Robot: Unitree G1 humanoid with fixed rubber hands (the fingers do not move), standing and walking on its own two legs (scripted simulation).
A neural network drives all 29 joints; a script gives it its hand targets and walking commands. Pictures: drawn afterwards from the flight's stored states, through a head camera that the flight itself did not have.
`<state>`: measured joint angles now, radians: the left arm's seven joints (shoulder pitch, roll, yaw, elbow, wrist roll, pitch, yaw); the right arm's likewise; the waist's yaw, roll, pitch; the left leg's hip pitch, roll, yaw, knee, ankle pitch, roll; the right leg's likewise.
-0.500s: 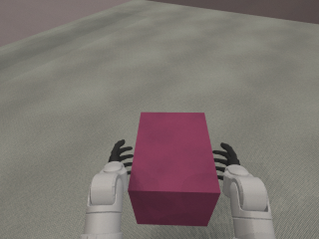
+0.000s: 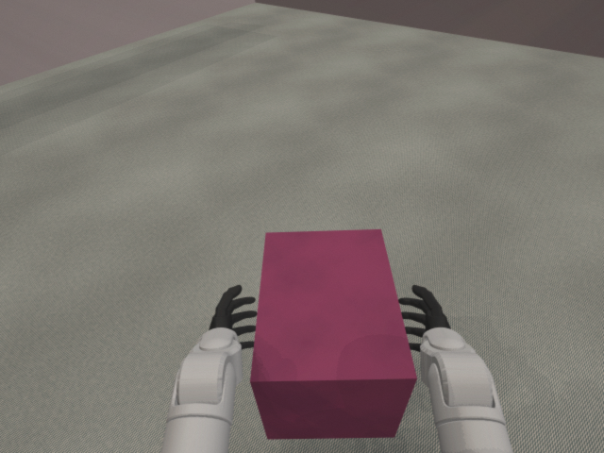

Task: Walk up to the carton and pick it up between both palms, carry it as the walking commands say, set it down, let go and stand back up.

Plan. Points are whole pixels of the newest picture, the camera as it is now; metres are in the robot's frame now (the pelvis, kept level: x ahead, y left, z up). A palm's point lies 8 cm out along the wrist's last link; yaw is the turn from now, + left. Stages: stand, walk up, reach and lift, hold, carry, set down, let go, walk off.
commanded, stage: hold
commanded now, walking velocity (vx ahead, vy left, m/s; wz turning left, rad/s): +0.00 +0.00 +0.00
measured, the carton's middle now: (326, 329) +0.35 -0.02 -0.06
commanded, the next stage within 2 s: set down in 0.70 s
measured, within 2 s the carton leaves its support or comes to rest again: neither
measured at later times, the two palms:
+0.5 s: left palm (224, 313) +0.32 +0.13 +0.05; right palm (430, 322) +0.30 -0.15 +0.04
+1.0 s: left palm (215, 328) +0.31 +0.14 +0.02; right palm (420, 324) +0.30 -0.14 +0.03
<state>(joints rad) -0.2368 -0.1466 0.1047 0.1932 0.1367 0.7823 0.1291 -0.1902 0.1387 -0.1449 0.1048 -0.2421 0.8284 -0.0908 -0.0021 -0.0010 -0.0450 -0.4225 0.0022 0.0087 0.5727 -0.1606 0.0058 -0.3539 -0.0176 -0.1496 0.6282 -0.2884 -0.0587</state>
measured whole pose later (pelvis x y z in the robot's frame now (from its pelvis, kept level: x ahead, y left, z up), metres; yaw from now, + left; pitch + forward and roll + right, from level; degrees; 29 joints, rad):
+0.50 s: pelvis +0.00 +0.00 +0.00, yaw -1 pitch +1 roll +0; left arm -0.41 -0.16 0.18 0.42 0.20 0.72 0.16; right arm -0.32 0.16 -0.29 0.34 -0.27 0.71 -0.08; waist 0.01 -0.03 -0.10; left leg -0.42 0.00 0.01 0.57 -0.17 0.01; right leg -0.35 -0.01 -0.13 0.62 -0.29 -0.06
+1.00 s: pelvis +0.02 +0.01 +0.01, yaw -1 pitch +3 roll +0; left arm -0.28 -0.15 0.18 0.41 0.20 0.66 0.13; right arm -0.28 0.16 -0.26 0.39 -0.28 0.69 -0.03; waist 0.00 -0.03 -0.15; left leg -0.42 -0.01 0.01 0.51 -0.15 0.01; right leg -0.34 0.00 -0.12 0.53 -0.25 -0.05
